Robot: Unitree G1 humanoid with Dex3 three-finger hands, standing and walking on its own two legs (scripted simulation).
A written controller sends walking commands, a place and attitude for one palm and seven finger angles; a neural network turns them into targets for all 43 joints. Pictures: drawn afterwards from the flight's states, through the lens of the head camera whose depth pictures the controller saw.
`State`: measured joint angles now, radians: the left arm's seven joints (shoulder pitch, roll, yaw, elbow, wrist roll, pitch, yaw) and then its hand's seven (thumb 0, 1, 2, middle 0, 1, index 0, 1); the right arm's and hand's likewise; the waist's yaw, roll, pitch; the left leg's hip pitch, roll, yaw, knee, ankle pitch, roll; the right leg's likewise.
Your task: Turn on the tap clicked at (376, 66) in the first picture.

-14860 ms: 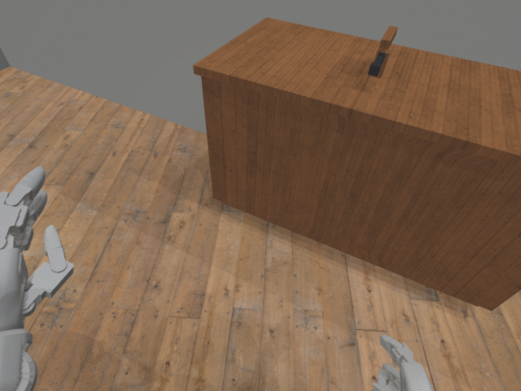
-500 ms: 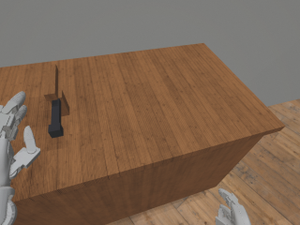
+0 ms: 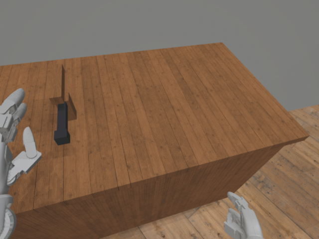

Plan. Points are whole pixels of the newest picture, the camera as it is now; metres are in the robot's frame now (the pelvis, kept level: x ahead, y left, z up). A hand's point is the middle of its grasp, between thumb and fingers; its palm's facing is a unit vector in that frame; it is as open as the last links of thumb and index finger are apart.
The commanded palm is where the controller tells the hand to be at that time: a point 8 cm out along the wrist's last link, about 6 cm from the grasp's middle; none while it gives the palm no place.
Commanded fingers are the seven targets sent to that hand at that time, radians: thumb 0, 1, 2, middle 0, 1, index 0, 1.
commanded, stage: shuffle to correct the standing spot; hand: left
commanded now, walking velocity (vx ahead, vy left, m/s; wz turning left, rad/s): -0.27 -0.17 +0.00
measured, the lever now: (62, 137) +0.31 +0.27 +0.07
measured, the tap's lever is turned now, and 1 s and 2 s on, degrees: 0 0 0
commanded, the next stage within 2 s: come to a stop and stand still in 0.78 s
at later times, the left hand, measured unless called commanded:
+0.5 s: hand (63, 179) +0.18 +0.19 +0.15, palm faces +0.38 -0.86 -0.34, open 7.4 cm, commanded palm +0.13 +0.23 +0.17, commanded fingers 0.00 0.90 0.90 -0.20 -0.30 -0.20 -0.30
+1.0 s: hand (58, 194) +0.16 +0.19 +0.16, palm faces +0.39 -0.84 -0.38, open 7.4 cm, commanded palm +0.11 +0.22 +0.17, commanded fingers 0.00 0.90 0.90 -0.20 -0.30 -0.20 -0.30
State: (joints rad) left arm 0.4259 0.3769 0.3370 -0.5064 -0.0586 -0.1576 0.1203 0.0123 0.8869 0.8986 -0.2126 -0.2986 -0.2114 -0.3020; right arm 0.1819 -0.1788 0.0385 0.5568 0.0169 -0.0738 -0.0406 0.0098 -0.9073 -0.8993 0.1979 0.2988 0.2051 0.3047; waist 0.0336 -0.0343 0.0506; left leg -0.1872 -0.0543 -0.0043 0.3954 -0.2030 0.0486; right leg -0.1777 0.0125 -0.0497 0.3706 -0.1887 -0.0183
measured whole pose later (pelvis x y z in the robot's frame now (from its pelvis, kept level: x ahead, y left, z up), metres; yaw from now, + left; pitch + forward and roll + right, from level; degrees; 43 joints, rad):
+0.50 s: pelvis -0.03 -0.05 -0.01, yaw +0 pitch +0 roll -1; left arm 0.47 0.38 0.35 -0.54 -0.09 -0.12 0.14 0.01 0.88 0.90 -0.21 -0.30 -0.21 -0.30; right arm 0.23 -0.21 0.00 0.59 0.03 -0.08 -0.06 0.01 -0.91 -0.90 0.20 0.30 0.20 0.30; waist 0.00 -0.03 0.02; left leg -0.30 0.04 -0.01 0.55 -0.25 -0.02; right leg -0.29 0.08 -0.09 0.47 -0.19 -0.09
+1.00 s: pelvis -0.05 -0.06 -0.01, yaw +1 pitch +0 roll +0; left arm 0.51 0.40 0.36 -0.58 -0.09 -0.13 0.15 0.01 0.88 0.90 -0.22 -0.30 -0.22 -0.30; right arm 0.23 -0.19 0.01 0.58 0.03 -0.08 -0.05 0.01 -0.91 -0.90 0.20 0.30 0.20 0.30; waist 0.01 -0.03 0.04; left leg -0.33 0.06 0.01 0.56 -0.29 0.00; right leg -0.31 0.07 -0.11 0.48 -0.18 -0.10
